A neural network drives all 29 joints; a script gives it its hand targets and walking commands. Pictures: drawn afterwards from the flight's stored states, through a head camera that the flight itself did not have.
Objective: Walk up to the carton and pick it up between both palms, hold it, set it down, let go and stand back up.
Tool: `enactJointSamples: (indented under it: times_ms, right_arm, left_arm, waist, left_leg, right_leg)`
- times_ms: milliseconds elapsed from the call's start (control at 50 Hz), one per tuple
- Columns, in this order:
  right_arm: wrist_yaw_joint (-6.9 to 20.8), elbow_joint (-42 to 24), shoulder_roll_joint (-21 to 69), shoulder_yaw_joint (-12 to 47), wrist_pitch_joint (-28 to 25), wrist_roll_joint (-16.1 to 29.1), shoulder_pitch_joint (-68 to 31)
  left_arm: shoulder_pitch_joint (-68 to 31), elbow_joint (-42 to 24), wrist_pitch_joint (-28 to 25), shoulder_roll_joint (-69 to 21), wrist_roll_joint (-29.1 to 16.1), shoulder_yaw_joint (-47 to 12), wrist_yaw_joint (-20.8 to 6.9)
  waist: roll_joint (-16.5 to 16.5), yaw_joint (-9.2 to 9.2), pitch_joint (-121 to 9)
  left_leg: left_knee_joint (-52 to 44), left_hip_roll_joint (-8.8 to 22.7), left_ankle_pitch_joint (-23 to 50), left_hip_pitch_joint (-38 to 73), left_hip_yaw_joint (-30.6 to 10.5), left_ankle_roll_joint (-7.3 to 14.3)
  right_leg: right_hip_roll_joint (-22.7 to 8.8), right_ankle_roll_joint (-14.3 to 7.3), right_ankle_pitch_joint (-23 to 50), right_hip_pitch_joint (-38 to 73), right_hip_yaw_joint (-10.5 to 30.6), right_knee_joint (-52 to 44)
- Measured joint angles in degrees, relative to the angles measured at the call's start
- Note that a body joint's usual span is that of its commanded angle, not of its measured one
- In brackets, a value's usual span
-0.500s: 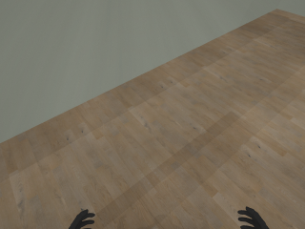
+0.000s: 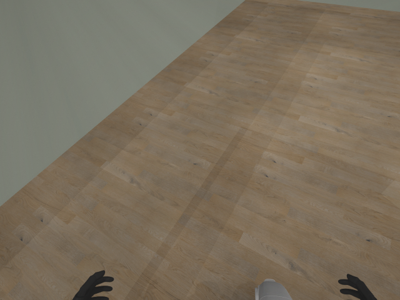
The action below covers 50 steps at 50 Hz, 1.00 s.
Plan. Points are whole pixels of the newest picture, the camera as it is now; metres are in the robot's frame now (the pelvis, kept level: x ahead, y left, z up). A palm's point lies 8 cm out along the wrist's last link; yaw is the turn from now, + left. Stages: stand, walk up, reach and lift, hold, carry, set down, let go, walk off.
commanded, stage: walk up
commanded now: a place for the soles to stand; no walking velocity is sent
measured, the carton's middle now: out of the picture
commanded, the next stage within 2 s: none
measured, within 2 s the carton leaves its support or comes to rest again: neither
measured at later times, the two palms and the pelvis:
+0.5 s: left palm (168, 234) +0.28 +0.12 -0.10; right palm out of the picture +0.03 -0.38 -0.09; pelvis +0.08 -0.09 +0.00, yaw -25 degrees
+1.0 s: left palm (286, 195) +0.38 -0.18 -0.09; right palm out of the picture -0.06 -0.54 -0.13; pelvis +0.11 -0.30 -0.01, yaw -48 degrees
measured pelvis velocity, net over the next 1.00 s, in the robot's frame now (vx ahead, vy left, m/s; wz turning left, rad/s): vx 0.11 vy -0.30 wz -0.84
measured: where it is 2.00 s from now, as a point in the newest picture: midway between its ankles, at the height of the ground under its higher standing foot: outside the picture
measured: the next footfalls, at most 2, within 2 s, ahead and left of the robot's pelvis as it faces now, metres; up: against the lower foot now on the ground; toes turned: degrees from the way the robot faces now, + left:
right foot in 0.04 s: +0.13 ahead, -0.19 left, +0.00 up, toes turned -8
left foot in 0.40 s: +0.24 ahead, -0.02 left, +0.00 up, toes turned -14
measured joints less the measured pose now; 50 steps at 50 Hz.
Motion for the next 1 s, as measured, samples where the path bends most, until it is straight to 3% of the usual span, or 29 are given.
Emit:
enactJointSamples:
  times_ms: [40,80,140,180,320,380,420,460,500,580,660,740,860,880,900,960,1000]
  right_arm:
    - [0.18,0.57,-1.25,-0.58,0.69,-0.01,1.68]
    - [0.71,1.03,-2.83,-1.22,1.81,0.2,3.01]
    - [1.35,0.47,-3.88,-1.24,3.13,1.96,3.24]
    - [1.5,-0.21,-3.49,-0.59,2.52,2.72,2.53]
    - [1.8,-2.48,0.08,1.2,0.9,2.88,4.03]
    - [1.57,-3.54,1.15,1.3,0.35,2.48,6.24]
    - [0.82,-3.97,1.37,1.37,-0.08,1.21,7.83]
    - [-0.43,-3.22,1.46,1.53,-0.09,-0.33,8.15]
    - [-1.17,-1.92,1.84,1.35,-0.59,-0.49,8.06]
    - [-1.21,-0.1,2.14,1.49,-1.56,-0.3,8.36]
    - [-1.13,0.97,1.72,1.29,-2.11,-0.81,9.02]
    - [-0.99,1.8,0.87,1.12,-2.28,-1.09,9.61]
    - [-0.64,2.08,-0.69,0.07,-0.54,-1.1,11.18]
    - [-0.44,2.1,-1.1,-0.13,0.08,-0.93,11.34]
    - [-0.01,2.15,-1.8,-0.35,0.83,-0.59,11.11]
    - [1.8,0.26,-2.51,-0.29,2.45,1.53,9.44]
    - [2.43,-1.69,-2.05,0.48,1.85,2.38,7.48]
  left_arm:
    - [-0.64,0.1,-1.08,-0.12,-0.27,-0.08,-0.1]
    - [-1.73,0.55,-2.42,-1.01,-0.66,-0.34,0.77]
    - [-1.9,1.03,-2.87,-2.3,-1.53,-1.82,2.4]
    - [-0.66,1.18,-2.34,-2.55,-1.27,-2.42,3.15]
    - [3.25,0.96,-0.52,-1.56,-0.13,-1.53,2.77]
    - [4.08,0.84,0.63,-0.9,-0.11,-1.14,2.43]
    - [4.28,0.72,1.16,-0.56,-0.15,-1.03,2.38]
    - [4.35,0.83,1.76,-0.43,0.78,-1.24,2.31]
    - [3.95,0.91,2.33,0.17,1.64,-1.36,1.69]
    - [2.06,1.3,2.43,1.13,1.02,-0.62,0.14]
    - [-0.05,1.71,2.07,0.87,-0.25,-0.38,-0.72]
    - [-1.0,2.03,1.12,0.42,-1.72,0.15,-1.15]
    - [-1.39,2.85,-1.45,-0.13,-2.66,0.44,-0.6]
    - [-1.47,3.0,-2.28,-0.31,-2.78,0.55,-0.06]
    - [-1.7,3.33,-3.18,-0.98,-2.86,0.49,0.76]
    - [-0.28,4.42,-4.04,-2.46,-3.04,-0.96,3.4]
    - [2.08,4.93,-3.83,-2.83,-2.7,-1.62,4.87]
  waist:
    - [0.81,-0.53,-1.08]
    - [3.35,-0.3,-1.18]
    - [4.96,0.99,-0.82]
    - [5.3,1.67,-0.52]
    - [3.25,4.4,-2.25]
    - [1.68,3.99,-3.82]
    - [0.32,2.64,-4.88]
    - [-1.14,2.02,-5.3]
    - [-2.53,1.06,-5.12]
    - [-4.41,-0.15,-4.47]
    - [-4.29,-0.54,-4.47]
    - [-3.66,-0.82,-4.56]
    - [-1.74,-1.72,-4.55]
    - [-0.98,-1.34,-4.3]
    - [0.76,-0.67,-3.38]
    - [3.52,0.6,-2.16]
    - [4.42,1.52,-1.83]
  left_leg:
    - [2.93,2.37,-2.37,0.11,0.96,0.27]
    - [10.18,5.16,-6.59,-2.14,-2.25,2.61]
    - [26.05,-0.6,-13.65,-10.58,-12.26,3.65]
    - [29.19,-3.57,-11.57,-15.2,-13.66,3.97]
    - [15.09,-8.68,-1.7,-21.74,-11.82,3.28]
    - [5.14,-10.12,3.43,-18.29,-11.75,4.51]
    - [2.78,-9.67,10.05,-17.04,-10.98,5.02]
    - [4.41,-7.9,8.69,-16.13,-8.35,4.51]
    - [3.4,-6.3,7.03,-13.51,-5.98,3.92]
    - [-0.34,-3.65,6.89,-7.91,-1.98,2.98]
    - [-2.71,-0.66,6.12,-3.9,1.31,2.23]
    - [-4.38,2.51,4.93,-0.1,5.04,1.88]
    - [-2.3,8.05,0.54,4.47,8.81,2.76]
    - [0.95,9.51,-1.68,3.89,7.89,3.82]
    - [6.8,10.57,-4.71,2.19,4.42,4.8]
    - [27.78,3.71,-11.61,-7.97,-9.43,5.0]
    - [34.2,-0.27,-9.46,-13.69,-11.5,4.91]
  right_leg:
    - [0.4,-1.49,0.61,3.33,-1.04,-4.87]
    - [3.42,-0.4,3.35,3.63,-1.76,-4.26]
    - [6.39,-1.37,1.76,3.39,-0.7,-3.25]
    - [8.32,-2.77,2.78,4.7,0.33,-5.9]
    - [14.22,-5.02,4.69,7.46,4.77,-11.14]
    - [16.38,-4.25,2.77,7.05,6.39,-9.04]
    - [17.21,-2.78,-3.76,4.83,6.86,-2.87]
    - [16.53,-0.52,-5.99,0.5,5.14,8.02]
    - [14.24,1.04,-3.14,-3.26,3.1,16.94]
    - [8.83,2.91,2.18,-7.31,3.32,22.75]
    - [4.57,2.77,2.66,-7.88,4.49,17.97]
    - [1.82,1.07,1.84,-6.27,4.56,10.4]
    - [1.27,-2.79,-3.54,3.17,0.04,-3.86]
    - [2.55,-2.99,-1.38,4.21,-0.41,-5.23]
    - [4.5,-2.43,-0.36,3.84,-0.77,-3.23]
    - [7.66,-2.26,-3.25,4.34,-1.12,-0.27]
    - [9.33,-2.65,-3.48,6.86,-0.97,-2.73]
